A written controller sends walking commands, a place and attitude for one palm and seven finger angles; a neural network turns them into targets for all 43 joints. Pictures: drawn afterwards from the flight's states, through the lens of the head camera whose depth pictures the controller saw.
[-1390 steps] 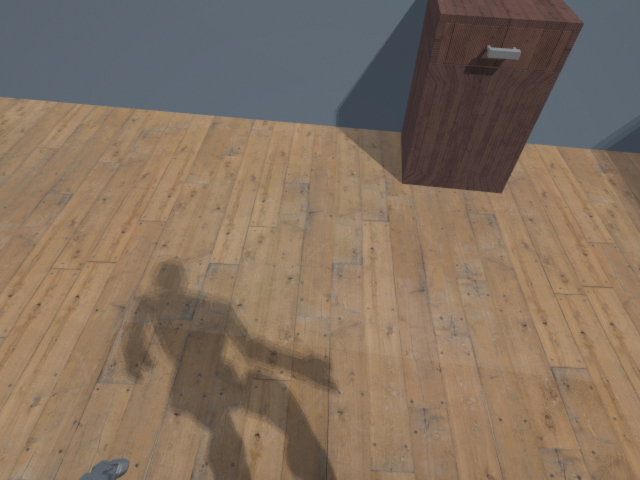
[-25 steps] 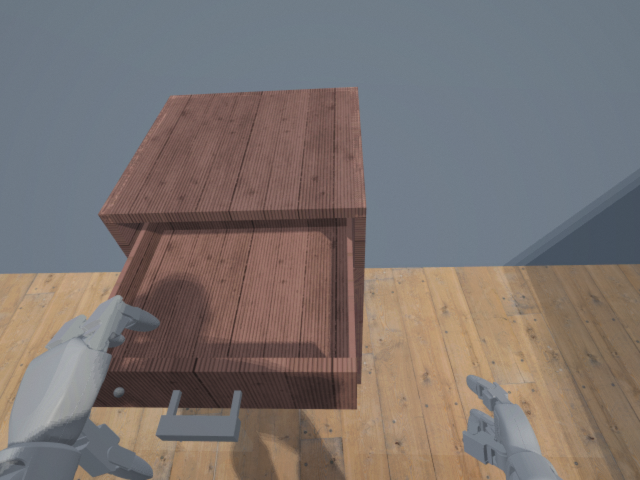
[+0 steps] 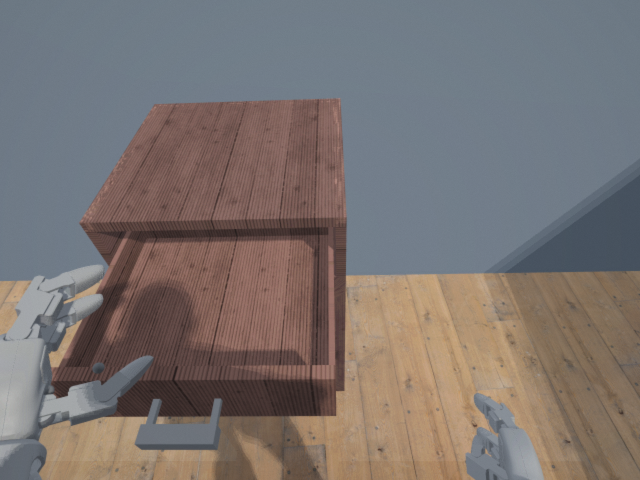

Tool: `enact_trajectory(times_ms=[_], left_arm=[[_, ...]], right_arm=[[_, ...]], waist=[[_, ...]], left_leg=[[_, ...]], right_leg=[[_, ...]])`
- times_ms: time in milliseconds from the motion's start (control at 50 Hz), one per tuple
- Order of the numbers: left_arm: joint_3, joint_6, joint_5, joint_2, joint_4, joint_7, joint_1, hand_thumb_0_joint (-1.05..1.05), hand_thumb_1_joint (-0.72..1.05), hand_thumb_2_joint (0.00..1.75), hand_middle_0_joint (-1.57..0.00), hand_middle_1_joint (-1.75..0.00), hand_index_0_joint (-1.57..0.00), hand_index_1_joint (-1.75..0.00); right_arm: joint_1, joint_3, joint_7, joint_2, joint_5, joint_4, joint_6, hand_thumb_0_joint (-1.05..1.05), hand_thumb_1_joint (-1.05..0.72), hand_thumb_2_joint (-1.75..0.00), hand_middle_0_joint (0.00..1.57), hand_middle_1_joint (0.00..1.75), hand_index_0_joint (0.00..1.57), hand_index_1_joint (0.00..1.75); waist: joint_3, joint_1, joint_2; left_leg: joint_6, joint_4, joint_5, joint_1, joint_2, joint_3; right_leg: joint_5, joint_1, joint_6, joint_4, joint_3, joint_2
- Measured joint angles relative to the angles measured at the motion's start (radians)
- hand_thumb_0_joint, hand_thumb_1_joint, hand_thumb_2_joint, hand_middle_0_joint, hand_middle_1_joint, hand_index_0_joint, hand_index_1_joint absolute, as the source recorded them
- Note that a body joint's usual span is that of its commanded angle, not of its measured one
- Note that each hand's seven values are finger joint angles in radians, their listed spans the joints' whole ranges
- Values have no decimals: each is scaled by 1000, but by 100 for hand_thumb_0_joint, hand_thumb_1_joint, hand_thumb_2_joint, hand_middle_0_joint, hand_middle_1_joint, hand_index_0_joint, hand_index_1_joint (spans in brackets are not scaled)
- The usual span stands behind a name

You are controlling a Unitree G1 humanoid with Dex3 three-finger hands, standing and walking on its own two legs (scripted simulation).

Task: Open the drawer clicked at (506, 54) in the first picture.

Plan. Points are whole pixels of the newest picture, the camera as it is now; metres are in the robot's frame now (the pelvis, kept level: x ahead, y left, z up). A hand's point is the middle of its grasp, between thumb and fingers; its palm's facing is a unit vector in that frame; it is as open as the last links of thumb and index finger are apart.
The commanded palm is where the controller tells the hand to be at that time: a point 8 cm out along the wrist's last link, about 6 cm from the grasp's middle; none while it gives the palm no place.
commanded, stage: draw the hand back to the body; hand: left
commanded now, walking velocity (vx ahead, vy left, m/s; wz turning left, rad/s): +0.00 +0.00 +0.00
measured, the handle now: (182, 420) +0.21 +0.23 -0.10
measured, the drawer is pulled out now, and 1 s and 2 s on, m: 0.28 0.28 0.28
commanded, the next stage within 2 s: step back with the hand held close in 0.44 s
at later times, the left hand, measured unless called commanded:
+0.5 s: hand (96, 367) +0.18 +0.23 +0.15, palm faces +0.37 -0.83 -0.41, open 7.5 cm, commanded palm +0.13 +0.27 +0.17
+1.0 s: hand (52, 394) +0.15 +0.25 +0.15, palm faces +0.26 -0.81 -0.53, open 7.4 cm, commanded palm +0.09 +0.30 +0.17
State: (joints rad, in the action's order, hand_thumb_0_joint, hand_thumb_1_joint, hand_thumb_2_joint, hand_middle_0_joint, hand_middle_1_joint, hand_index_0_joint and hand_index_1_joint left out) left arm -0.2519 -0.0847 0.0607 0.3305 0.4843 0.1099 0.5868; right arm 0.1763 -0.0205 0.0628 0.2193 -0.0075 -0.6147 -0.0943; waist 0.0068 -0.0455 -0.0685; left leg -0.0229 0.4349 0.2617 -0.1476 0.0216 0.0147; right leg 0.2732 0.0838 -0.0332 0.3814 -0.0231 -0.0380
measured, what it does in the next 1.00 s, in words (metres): stands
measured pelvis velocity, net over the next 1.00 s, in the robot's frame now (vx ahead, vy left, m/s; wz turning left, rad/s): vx -0.04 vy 0.02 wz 0.00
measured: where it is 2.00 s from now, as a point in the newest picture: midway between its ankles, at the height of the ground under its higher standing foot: outside the picture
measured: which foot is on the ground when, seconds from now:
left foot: down 0.00-1.00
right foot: down 0.00-1.00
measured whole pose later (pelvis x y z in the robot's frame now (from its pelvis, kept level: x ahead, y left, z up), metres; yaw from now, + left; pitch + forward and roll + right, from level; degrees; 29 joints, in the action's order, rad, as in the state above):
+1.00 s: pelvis -0.04 +0.02 +0.00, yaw +0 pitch +3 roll -1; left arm -0.38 -0.17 0.06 0.44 0.62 0.12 0.68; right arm 0.14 0.02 0.07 0.22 -0.02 -0.54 0.02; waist 0.04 0.00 0.00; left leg -0.05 0.48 0.20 -0.33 0.04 0.01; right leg 0.23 0.27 -0.01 0.45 -0.02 -0.02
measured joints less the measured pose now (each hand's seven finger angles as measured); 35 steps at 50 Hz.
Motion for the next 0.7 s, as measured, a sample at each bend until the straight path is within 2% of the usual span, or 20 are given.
enact_trajectory(times_ms=[200, 360, 580, 700], left_arm=[[-34, -9, 8, 1, -10, 4, -33, 0, 53, 74, -23, -53, -24, -54], [-22, -4, 11, -10, -33, -7, -41, 1, 78, 85, -22, -37, -22, -38], [-36, -6, 11, 3, -20, -10, -32, 1, 88, 89, -21, -31, -21, -31], [-105, -75, -5, 31, 7, -10, -33, 1, 89, 90, -21, -30, -21, -30]], right_arm=[[-24, 4, 10, 4, -1, 0, 3, 2, -91, -90, 20, 30, 20, 30], [-31, 0, 5, -5, 2, 5, 13, 2, -90, -90, 20, 30, 20, 30], [-12, 3, 3, 0, -1, 3, 28, 2, -90, -90, 20, 30, 20, 30], [-37, 10, -9, 7, -5, 39, 74, 2, -90, -90, 20, 30, 20, 30]], waist=[[-4, -13, -7], [2, -12, -7], [0, -7, -11], [22, 20, 0]], left_leg=[[10, -18, -9, 23, -7, 11], [15, -33, -18, 31, -13, 9], [16, -33, -21, 27, -17, 9], [13, 2, -28, -63, -23, 15]], right_leg=[[-10, -28, -10, -25, -10, -8], [-19, -34, -15, -36, -7, -13], [-26, -34, -16, -46, -8, -17], [-49, 41, -11, -41, -15, -23]])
